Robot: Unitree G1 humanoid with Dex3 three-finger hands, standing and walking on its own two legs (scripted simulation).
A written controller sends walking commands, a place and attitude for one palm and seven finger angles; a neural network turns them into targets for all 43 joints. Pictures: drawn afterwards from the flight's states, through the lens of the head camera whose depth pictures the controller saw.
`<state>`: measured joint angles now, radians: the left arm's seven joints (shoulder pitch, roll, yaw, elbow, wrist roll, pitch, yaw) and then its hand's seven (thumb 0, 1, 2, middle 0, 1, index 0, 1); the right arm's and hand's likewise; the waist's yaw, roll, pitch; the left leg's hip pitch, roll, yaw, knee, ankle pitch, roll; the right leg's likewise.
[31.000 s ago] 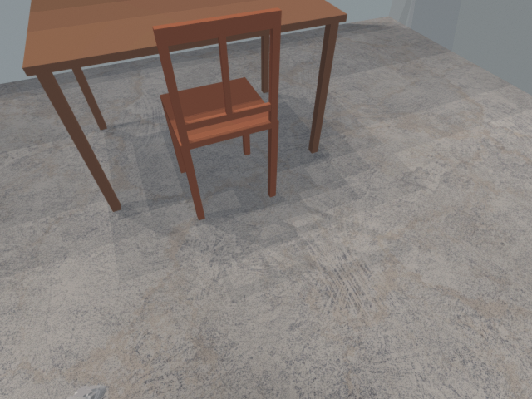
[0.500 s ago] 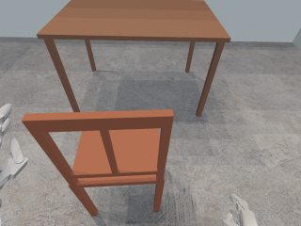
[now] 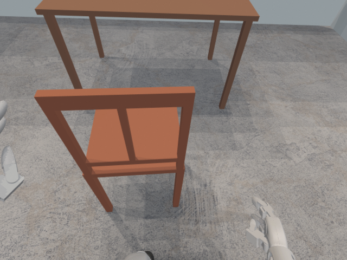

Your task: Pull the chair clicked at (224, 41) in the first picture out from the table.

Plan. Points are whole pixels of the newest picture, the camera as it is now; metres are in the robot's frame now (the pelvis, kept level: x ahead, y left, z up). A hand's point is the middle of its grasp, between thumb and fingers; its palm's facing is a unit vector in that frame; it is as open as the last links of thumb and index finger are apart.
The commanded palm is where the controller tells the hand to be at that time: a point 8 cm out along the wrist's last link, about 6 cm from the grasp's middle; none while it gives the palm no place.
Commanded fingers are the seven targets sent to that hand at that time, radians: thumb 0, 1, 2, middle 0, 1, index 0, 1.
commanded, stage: stop stepping back and stand still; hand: left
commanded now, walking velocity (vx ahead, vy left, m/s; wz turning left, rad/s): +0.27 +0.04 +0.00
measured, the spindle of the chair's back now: (127, 136) +0.48 +0.18 -0.08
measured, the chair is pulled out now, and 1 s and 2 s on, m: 0.59 0.59 0.59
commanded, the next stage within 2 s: let the arm hang, fingers relaxed in 0.62 s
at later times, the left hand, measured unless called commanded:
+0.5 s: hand out of the picture +0.10 +0.25 +0.18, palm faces +0.42 -0.74 -0.52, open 7.4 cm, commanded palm +0.04 +0.29 +0.18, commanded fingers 0.00 0.90 0.90 -0.20 -0.30 -0.20 -0.30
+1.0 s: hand out of the picture -0.01 +0.14 -0.15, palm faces +0.14 -0.98 -0.13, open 7.0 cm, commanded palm none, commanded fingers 0.00 0.90 0.90 -0.20 -0.30 -0.20 -0.30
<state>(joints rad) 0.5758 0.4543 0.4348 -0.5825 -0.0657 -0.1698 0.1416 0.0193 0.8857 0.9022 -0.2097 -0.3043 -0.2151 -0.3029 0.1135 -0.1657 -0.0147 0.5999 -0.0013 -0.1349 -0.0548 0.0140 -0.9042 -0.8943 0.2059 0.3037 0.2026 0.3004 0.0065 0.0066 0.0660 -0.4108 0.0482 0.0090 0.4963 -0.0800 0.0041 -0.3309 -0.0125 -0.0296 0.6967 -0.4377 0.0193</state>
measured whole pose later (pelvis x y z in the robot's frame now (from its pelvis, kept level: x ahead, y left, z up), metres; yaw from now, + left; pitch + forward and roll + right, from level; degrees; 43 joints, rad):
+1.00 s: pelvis -0.09 -0.02 +0.00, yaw +3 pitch -2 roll +0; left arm 0.26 0.12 0.03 0.79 -0.01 0.05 0.03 -0.02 0.97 0.90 -0.20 -0.30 -0.21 -0.30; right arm 0.21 -0.16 0.02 0.88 -0.03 0.00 0.00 0.01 -0.91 -0.89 0.20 0.30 0.20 0.30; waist 0.00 -0.02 0.04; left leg -0.27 -0.02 -0.04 0.53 -0.23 0.01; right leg -0.23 -0.03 -0.10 0.54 -0.29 -0.01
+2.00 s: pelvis -0.08 -0.04 +0.01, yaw +2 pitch -2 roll +0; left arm 0.33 0.10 -0.01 1.08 0.00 0.01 0.03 0.01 0.91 0.90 -0.20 -0.30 -0.20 -0.30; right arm 0.35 -0.10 0.00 1.09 -0.01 0.00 -0.04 0.00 -0.91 -0.89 0.20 0.30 0.20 0.30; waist 0.00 0.03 0.05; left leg -0.22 0.02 -0.03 0.47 -0.21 -0.02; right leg -0.18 0.01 -0.10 0.47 -0.25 -0.05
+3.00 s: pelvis -0.07 -0.05 +0.01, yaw +2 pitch -2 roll +0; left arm 0.32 0.10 -0.01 1.08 0.00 0.01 0.03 0.01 0.90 0.90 -0.20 -0.30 -0.20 -0.30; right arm 0.35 -0.10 0.00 1.11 -0.01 0.00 -0.05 0.00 -0.91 -0.89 0.20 0.30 0.20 0.30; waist 0.00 0.03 0.06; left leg -0.21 0.03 -0.04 0.46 -0.22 -0.03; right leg -0.17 0.02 -0.10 0.46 -0.26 -0.06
